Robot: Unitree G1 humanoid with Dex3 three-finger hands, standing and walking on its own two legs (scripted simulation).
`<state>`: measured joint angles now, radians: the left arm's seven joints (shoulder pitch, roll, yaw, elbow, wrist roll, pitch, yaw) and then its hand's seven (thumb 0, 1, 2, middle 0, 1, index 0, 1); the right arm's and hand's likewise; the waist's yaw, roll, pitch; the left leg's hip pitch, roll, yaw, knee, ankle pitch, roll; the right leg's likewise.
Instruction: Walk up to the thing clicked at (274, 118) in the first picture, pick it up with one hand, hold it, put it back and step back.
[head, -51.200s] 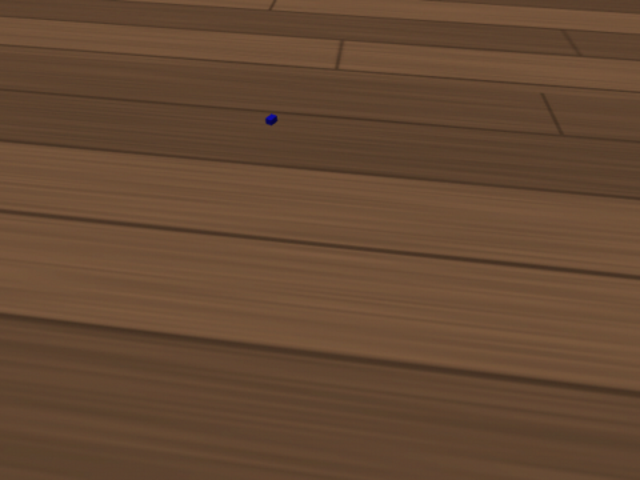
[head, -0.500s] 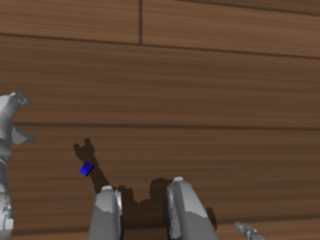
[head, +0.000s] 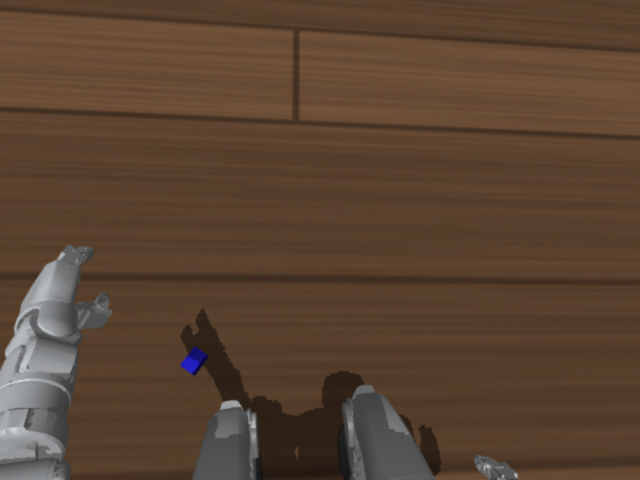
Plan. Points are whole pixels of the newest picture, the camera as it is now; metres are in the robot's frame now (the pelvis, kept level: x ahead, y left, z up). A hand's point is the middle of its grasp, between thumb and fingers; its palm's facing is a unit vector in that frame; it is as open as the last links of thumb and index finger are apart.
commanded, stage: go down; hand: left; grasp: from above
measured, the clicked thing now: (194, 360) +0.37 +0.24 -0.63
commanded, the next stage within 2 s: home in 0.96 s
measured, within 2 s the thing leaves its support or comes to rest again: neither
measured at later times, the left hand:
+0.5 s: hand (109, 444) +0.20 +0.19 +0.02, palm faces +0.12 -0.98 -0.18, open 7.4 cm
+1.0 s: hand (108, 461) +0.19 +0.18 +0.02, palm faces +0.10 -0.98 -0.20, open 7.4 cm
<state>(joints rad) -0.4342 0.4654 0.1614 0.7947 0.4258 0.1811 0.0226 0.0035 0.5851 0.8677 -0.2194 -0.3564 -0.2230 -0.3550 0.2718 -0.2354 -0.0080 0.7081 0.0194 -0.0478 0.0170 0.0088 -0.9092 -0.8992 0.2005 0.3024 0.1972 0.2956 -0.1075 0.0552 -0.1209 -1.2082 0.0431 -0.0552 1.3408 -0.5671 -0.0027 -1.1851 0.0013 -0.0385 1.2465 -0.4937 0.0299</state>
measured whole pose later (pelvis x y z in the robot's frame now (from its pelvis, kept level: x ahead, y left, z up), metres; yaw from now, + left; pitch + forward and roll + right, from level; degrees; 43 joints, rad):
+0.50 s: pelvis +0.04 +0.00 +0.07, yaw +3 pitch +12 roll -3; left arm 0.46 0.22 0.03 -0.06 -0.07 0.42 0.02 0.01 0.90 0.90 -0.21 -0.30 -0.20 -0.30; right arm 0.21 -0.22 0.04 0.52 0.02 -0.17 -0.16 0.01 -0.91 -0.90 0.20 0.30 0.20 0.30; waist -0.03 0.05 -0.17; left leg -0.69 0.03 -0.06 0.98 -0.50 -0.01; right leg -0.65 -0.02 -0.06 0.90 -0.45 0.03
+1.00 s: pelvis +0.03 +0.00 +0.07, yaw +3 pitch +10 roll -3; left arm 0.50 0.22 0.03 -0.13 -0.06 0.44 0.02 0.01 0.91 0.90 -0.20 -0.30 -0.20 -0.30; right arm 0.30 -0.22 0.03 0.54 0.01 -0.20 -0.17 0.02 -0.90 -0.90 0.20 0.30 0.20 0.30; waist -0.04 0.05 -0.16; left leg -0.70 0.03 -0.06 1.02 -0.50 -0.01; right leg -0.67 -0.02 -0.05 0.94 -0.45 0.03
